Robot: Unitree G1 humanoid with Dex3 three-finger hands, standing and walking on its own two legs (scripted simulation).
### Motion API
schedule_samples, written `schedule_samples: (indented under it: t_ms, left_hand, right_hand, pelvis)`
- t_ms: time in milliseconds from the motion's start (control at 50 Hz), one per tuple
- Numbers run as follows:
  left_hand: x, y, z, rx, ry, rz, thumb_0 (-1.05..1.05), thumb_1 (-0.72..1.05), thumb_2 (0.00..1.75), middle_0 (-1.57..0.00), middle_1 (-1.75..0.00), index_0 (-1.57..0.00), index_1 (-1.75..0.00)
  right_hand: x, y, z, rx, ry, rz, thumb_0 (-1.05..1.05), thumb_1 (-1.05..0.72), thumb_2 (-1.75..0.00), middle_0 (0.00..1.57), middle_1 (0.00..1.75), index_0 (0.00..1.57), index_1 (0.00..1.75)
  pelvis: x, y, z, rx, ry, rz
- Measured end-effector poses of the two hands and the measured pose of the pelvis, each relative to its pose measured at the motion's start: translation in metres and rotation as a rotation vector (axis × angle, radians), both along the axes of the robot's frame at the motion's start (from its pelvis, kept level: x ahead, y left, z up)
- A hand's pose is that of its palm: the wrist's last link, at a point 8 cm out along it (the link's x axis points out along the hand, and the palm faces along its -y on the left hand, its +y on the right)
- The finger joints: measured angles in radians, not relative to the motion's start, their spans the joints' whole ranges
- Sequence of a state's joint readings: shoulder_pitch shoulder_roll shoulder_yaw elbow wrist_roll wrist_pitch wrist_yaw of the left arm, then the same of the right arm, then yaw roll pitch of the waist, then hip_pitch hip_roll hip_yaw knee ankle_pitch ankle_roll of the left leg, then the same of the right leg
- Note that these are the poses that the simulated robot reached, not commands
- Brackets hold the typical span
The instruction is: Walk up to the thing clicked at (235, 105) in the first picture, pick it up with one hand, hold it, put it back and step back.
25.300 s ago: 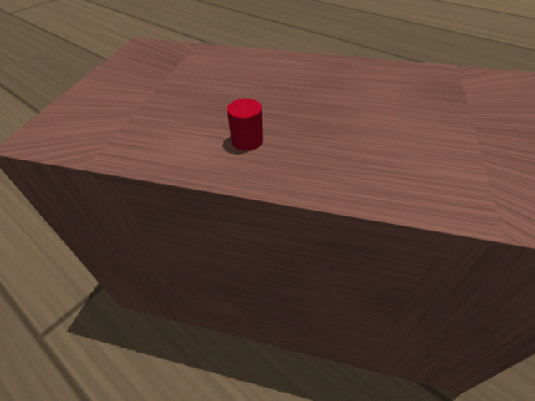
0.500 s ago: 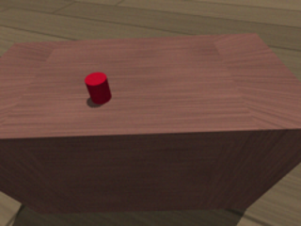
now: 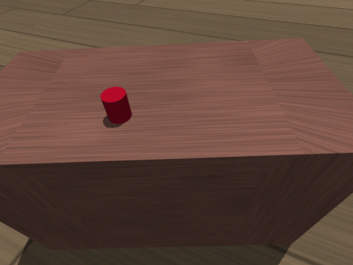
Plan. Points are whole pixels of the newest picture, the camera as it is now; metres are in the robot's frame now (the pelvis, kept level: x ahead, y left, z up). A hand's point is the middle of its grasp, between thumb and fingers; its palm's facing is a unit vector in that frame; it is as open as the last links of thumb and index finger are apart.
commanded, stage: home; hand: left
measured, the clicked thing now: (116, 105) +0.54 +0.20 +0.06
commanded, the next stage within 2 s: stand in 0.68 s
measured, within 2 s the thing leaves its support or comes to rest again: neither
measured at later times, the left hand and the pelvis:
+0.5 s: hand out of the picture +0.09 +0.25 -0.15, palm faces -0.05 -0.93 -0.36, open 17.6 cm; pelvis +0.01 +0.00 +0.00, yaw -1 degrees
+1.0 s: hand out of the picture +0.10 +0.25 -0.15, palm faces -0.04 -0.93 -0.35, open 15.4 cm; pelvis +0.02 +0.00 +0.00, yaw -1 degrees
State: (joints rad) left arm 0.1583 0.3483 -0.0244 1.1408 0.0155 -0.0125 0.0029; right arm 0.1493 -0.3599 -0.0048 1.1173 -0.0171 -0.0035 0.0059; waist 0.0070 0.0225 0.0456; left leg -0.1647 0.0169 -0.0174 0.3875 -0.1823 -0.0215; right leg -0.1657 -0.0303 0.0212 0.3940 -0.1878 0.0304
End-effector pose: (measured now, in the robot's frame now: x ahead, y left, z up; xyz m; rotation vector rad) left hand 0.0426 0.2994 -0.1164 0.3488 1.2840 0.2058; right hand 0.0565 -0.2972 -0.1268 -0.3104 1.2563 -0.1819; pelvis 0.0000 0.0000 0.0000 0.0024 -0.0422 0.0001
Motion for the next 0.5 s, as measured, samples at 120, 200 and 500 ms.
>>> schedule_samples:
  t_ms: [120,200,500]
  left_hand:
    - [0.016,-0.004,0.001,-0.011,-0.029,-0.008,0.0,-0.58,0.03,-0.06,-0.05,-0.06,-0.04]
    - [0.028,-0.006,0.002,-0.015,-0.052,-0.017,0.0,-0.57,0.03,-0.06,-0.05,-0.06,-0.04]
    - [0.042,-0.004,0.004,-0.01,-0.041,-0.023,0.0,-0.58,0.03,-0.06,-0.05,-0.06,-0.04]
  right_hand:
    - [0.011,-0.001,0.003,-0.007,-0.021,0.003,0.01,-0.9,-0.9,0.2,0.3,0.2,0.3]
    - [0.017,-0.001,0.005,-0.007,-0.036,0.002,0.01,-0.9,-0.9,0.2,0.3,0.2,0.3]
    - [0.013,-0.003,0.003,-0.005,0.001,-0.015,0.01,-0.9,-0.9,0.2,0.3,0.2,0.3]
  pelvis:
    - [0.003,0.0,0.001,0.0,-0.005,-0.003]
    - [0.005,0.0,0.002,0.0,-0.007,-0.005]
    - [0.014,-0.001,0.003,0.001,0.007,-0.01]
